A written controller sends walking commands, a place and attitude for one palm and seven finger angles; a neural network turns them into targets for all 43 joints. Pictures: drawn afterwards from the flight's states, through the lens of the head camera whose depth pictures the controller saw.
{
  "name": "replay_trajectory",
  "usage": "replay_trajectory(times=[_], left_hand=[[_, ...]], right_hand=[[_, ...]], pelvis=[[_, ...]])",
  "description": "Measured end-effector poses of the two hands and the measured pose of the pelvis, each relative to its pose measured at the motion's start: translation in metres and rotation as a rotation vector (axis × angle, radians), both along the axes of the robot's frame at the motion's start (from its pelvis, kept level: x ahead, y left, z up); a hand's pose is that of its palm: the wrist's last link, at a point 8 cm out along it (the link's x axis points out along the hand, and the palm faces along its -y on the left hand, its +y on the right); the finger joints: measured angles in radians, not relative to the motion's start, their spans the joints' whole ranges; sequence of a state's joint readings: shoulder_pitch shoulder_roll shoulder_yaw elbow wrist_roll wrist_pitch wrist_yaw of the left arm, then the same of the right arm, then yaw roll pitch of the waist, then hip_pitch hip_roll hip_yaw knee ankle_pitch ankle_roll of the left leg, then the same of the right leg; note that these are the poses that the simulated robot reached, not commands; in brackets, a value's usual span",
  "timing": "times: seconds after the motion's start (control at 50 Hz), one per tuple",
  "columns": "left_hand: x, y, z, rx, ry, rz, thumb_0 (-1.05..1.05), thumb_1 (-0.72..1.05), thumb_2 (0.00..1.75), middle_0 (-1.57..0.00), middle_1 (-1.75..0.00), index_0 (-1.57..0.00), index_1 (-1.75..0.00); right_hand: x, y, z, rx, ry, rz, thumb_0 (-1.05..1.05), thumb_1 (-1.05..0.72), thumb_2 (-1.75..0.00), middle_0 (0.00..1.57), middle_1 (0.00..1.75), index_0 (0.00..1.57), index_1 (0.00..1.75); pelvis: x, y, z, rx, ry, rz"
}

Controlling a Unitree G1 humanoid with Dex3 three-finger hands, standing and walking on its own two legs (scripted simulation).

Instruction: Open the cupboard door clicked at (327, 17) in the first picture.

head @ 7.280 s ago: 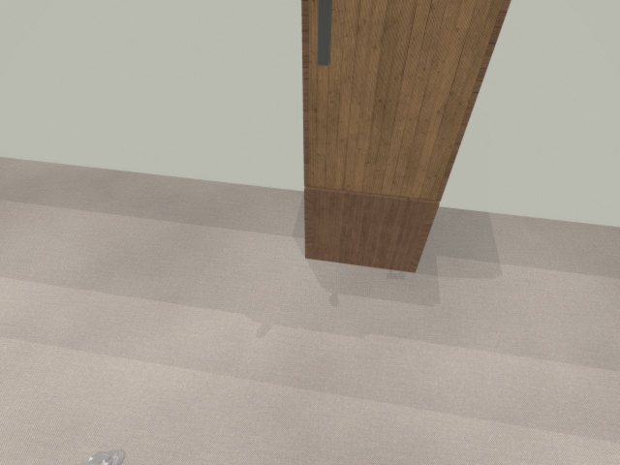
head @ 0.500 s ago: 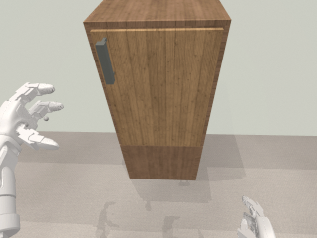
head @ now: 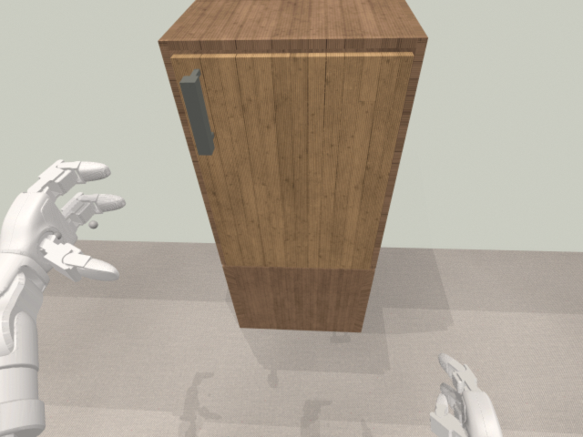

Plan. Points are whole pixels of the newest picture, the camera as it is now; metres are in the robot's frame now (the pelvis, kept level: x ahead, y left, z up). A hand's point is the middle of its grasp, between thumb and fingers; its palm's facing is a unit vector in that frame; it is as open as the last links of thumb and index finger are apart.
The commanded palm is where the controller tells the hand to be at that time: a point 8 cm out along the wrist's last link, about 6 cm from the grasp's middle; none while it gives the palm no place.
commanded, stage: move the hooked fingers beside the handle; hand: left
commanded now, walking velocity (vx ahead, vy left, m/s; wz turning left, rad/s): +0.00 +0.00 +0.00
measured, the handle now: (201, 112) +0.61 +0.24 +0.16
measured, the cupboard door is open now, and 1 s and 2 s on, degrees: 0 0 0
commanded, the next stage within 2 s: none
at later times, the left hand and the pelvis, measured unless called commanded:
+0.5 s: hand (115, 188) +0.37 +0.28 +0.17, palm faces +0.09 -1.00 -0.01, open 14.0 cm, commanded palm +0.34 +0.33 +0.17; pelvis +0.00 +0.01 +0.00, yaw +0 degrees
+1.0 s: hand (135, 158) +0.45 +0.29 +0.17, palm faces +0.07 -1.00 +0.01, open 14.0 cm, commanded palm +0.43 +0.35 +0.17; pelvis +0.00 +0.01 -0.01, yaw -1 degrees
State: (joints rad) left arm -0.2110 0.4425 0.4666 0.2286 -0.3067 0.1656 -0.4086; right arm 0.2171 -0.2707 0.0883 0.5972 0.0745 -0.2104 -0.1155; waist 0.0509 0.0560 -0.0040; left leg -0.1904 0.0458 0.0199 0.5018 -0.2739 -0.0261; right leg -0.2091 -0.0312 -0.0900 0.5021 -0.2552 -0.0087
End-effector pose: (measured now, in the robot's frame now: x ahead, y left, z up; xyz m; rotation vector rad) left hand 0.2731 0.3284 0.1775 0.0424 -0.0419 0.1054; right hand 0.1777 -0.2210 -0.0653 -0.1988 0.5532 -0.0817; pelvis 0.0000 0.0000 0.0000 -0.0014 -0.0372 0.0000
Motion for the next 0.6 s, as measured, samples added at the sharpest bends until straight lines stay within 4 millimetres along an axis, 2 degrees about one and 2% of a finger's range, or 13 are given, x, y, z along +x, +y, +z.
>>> replay_trajectory(times=[0.1,0.24,0.4,0.6], left_hand=[[0.007,0.004,-0.002,-0.011,0.001,0.012,-0.02,-0.50,0.30,-0.30,-1.20,-0.30,-1.20],[0.034,-0.003,0.001,-0.015,0.002,-0.016,-0.02,-0.50,0.30,-0.30,-1.20,-0.30,-1.20],[0.056,0.006,-0.001,-0.031,0.023,-0.011,-0.02,-0.50,0.30,-0.30,-1.20,-0.30,-1.20],[0.085,0.006,-0.003,-0.045,0.024,-0.024,-0.02,-0.50,0.30,-0.30,-1.20,-0.30,-1.20]], right_hand=[[-0.003,0.001,-0.002,-0.014,0.016,0.000,0.01,-0.90,-0.90,0.20,0.30,0.20,0.30],[-0.013,-0.002,-0.005,-0.032,0.048,-0.019,0.01,-0.90,-0.90,0.20,0.30,0.20,0.30],[-0.034,-0.013,-0.009,-0.041,0.098,-0.068,0.01,-0.90,-0.90,0.20,0.30,0.20,0.30],[-0.061,-0.024,-0.019,-0.075,0.197,-0.108,0.01,-0.90,-0.90,0.20,0.30,0.20,0.30]], pelvis=[[-0.002,0.001,0.000,-0.002,0.000,0.007],[-0.004,0.004,0.000,-0.002,0.012,0.007],[-0.003,0.006,0.000,-0.001,0.034,-0.009],[-0.003,0.009,-0.001,-0.004,0.064,-0.011]])
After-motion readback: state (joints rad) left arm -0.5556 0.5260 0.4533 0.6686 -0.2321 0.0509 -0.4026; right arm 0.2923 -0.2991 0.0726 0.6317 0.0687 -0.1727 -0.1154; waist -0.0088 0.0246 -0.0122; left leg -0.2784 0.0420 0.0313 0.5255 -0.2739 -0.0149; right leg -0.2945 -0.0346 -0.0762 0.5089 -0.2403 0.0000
